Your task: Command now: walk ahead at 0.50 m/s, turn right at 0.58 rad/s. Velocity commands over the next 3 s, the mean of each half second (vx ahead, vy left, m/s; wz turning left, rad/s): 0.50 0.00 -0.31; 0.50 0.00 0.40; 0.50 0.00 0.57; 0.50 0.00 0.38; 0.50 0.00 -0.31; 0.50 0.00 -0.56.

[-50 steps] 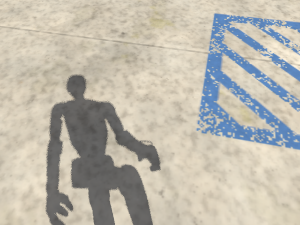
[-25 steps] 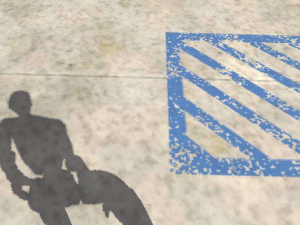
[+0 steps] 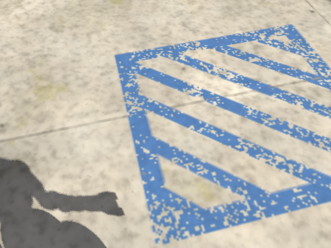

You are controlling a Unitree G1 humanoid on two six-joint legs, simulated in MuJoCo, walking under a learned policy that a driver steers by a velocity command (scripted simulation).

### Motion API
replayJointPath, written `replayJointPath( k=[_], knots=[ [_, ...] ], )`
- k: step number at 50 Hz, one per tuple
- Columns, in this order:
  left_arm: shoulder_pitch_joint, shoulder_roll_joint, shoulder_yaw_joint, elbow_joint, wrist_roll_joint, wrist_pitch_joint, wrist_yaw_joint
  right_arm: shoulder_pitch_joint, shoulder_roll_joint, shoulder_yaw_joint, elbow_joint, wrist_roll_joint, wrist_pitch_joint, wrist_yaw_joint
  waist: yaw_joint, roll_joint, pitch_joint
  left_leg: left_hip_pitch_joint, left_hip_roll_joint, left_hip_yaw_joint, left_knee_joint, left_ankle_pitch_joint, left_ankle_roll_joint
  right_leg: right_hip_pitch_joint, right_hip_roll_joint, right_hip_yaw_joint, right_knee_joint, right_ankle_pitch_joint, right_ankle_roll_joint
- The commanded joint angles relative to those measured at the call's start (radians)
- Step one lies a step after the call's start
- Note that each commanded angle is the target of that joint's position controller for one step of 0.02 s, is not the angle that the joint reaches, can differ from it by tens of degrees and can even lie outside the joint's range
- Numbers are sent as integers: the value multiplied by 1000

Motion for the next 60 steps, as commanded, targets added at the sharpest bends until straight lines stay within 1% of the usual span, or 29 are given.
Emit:
replayJointPath(
  k=[1, 5, 8, 10, 11, 12, 13, 14, 15, 16, 17, 19, 20, 24, 28, 32, 35, 36, 37, 38, 39, 40, 41, 42, 44, 48, 53, 58, 60],
  knots=[
    [64, 140, 26, -51, 1, -12, 2, -68, -67, -8, -80, 3, 3, 4, 13, -79, -4, -44, -43, 46, -106, 113, -9, 20, -248, 229, -83, 394, -98],
    [126, 150, 26, -54, 9, -7, 9, -190, -72, 4, -135, 9, -6, 11, 58, -91, 0, -66, -81, 41, -239, 151, 5, 121, -261, 270, -38, 439, -94],
    [134, 153, 23, -55, 17, -10, 20, -211, -81, 10, -158, 14, -21, 16, 56, -107, 5, 6, -101, 46, -349, 150, 42, 165, -288, 279, -7, 502, -72],
    [89, 167, 22, -62, 18, -18, 24, -105, -103, 2, -133, 14, -30, 11, -3, -117, -14, 197, -132, 54, -420, 105, 82, 129, -294, 263, 45, 633, -32],
    [74, 179, 24, -62, 19, -23, 22, -2, -127, -9, -99, 15, -37, 2, -46, -112, -60, 328, -163, 68, -437, 64, 103, 123, -279, 247, 145, 760, -15],
    [59, 183, 23, -61, 19, -28, 15, 146, -149, -21, -56, 14, -47, -9, -120, -72, -135, 508, -159, 70, -496, 91, 128, 86, -229, 200, 325, 760, 4],
    [72, 129, 8, -84, 14, -34, 8, 299, -208, -35, -39, -7, -55, -25, -170, 6, -260, 737, 29, -129, -500, -41, 173, -61, -175, 162, 589, 487, 19],
    [237, 41, -5, -83, -24, -30, 4, 340, -312, -61, -23, -22, -48, -22, -97, 269, -370, 961, 292, -626, -602, -77, 322, -363, 10, 65, 914, -258, 64],
    [215, 120, 1, -62, 13, -24, 11, 273, -235, -52, -27, 10, -33, -10, -74, 147, -291, 863, 277, -746, -679, -223, 328, -470, -48, 102, 1008, -286, 50],
    [113, 127, 3, -76, 22, -20, 6, 172, -154, -33, -47, 20, -33, -6, -57, 41, -131, 709, 233, -571, -698, -239, 307, -489, -96, 98, 999, -189, 53],
    [39, 113, -3, -94, 25, -21, -1, 133, -108, -20, -43, 16, -38, -2, -55, -18, -69, 612, 178, -435, -715, -136, 282, -478, -127, 90, 945, -133, 55],
    [16, 95, -7, -107, 37, -6, -15, 148, -87, -9, -9, 18, -49, -6, -27, 45, -42, 526, 98, -266, -744, 51, 240, -426, -164, 71, 864, -111, 67],
    [20, 85, -10, -107, 43, 1, -20, 174, -89, -8, 10, 24, -57, -3, -19, 67, -51, 517, 82, -238, -748, 136, 243, -407, -167, 52, 841, -108, 75],
    [-90, 55, -27, -149, 53, 8, -31, 255, -112, -13, 55, 41, -66, 2, -22, 59, -30, 517, 55, -188, -789, 226, 284, -483, -212, -22, 708, -50, 122],
    [-272, 31, -50, -210, 40, 3, -35, 313, -129, -21, 77, 40, -54, -2, -62, 58, 10, 484, 15, -153, -807, 201, 268, -464, -209, -56, 450, 81, 167],
    [-367, 46, -55, -244, 27, -6, -26, 363, -149, -30, 87, 35, -47, -2, -92, 60, -8, 517, 21, -174, -738, 284, 252, -389, -176, -64, 319, 120, 175],
    [-335, 76, -46, -251, 21, -20, -14, 340, -171, -41, 74, 29, -39, -7, -61, 72, -26, 526, 41, -233, -655, 287, 228, -279, -159, -43, 237, 50, 154],
    [-266, 84, -40, -232, 22, -29, -9, 318, -178, -45, 67, 32, -36, -8, -24, 59, -43, 502, 27, -235, -593, 285, 213, -176, -147, -48, 172, 49, 143],
    [-159, 120, -25, -199, 35, -42, 2, 317, -158, -41, 62, 37, -38, -6, 16, 4, -101, 452, -29, -204, -450, 279, 190, -8, -168, -21, 121, 41, 119],
    [-3, 198, -5, -188, 60, -54, 18, 293, -106, -28, 23, 47, -44, -4, 84, -120, -229, 336, -103, -129, -182, 115, 161, 194, -382, 190, 70, -121, 66],
    [29, 290, 18, -189, 66, -38, 24, 368, -22, -11, -14, 71, -41, -8, 48, -320, -290, 52, -235, 0, 63, -353, 134, 360, -601, 544, -38, -257, -19],
    [-8, 225, 12, -191, 49, -22, 21, 380, -109, -29, 7, 43, -21, -15, 22, -222, -234, -25, -171, -16, 192, -357, 145, 267, -604, 623, -59, -366, -56],
    [-75, 131, -11, -207, 40, -22, 15, 331, -119, -35, 16, 31, -13, -7, 2, -112, -121, -30, -126, -39, 215, -264, 147, 162, -544, 489, -72, -346, -38],
    [-115, 92, -21, -206, 35, -28, 10, 297, -94, -31, 12, 29, -10, 4, -15, -96, -60, -8, -98, -36, 193, -196, 135, 76, -492, 351, -98, -203, -18],
    [-119, 67, -27, -193, 31, -42, 14, 278, -85, -34, 8, 12, 10, 19, -41, -142, -34, 30, -69, -20, 168, -140, 111, 10, -425, 180, -124, -4, 16],
    [-59, 86, -16, -158, 16, -66, 12, 191, -68, -31, -32, 8, 34, 39, -50, -115, -41, -32, -58, -4, 175, -39, 83, 34, -418, 32, -140, 233, 1],
    [-14, 92, -11, -126, 22, -61, 9, 28, -56, -17, -94, 9, 37, 57, -28, -108, 5, -73, -52, 32, -14, 114, 68, 47, -398, -113, -154, 293, 1],
    [42, 135, 1, -95, 22, -49, 15, -116, -55, -1, -154, 4, 32, 72, 8, -106, 44, 13, -70, 123, -247, 115, 118, 108, -424, -205, -128, 360, 21],
    [60, 151, 5, -82, 24, -36, 20, -128, -64, -4, -167, 0, 32, 69, 6, -110, 39, 58, -103, 160, -299, 36, 152, 162, -432, -242, -60, 521, 34]
  ],
)
Next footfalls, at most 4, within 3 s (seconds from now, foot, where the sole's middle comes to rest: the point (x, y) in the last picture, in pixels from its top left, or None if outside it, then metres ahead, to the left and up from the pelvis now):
0.26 left None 0.33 0.12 -0.78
0.76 right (211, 230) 0.54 -0.11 -0.78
1.28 left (151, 178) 0.77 0.15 -0.78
1.82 right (154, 118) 1.13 0.16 -0.78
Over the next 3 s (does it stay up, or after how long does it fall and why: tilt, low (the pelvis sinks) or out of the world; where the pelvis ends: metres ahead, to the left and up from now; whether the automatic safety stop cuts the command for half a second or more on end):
stays up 1.46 0.39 -0.01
